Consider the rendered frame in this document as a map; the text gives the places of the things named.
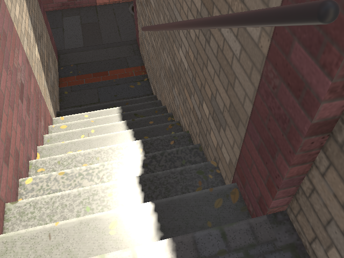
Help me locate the stairs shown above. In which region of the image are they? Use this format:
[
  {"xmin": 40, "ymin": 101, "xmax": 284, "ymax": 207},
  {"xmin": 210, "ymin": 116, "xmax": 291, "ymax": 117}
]
[{"xmin": 0, "ymin": 95, "xmax": 251, "ymax": 258}]

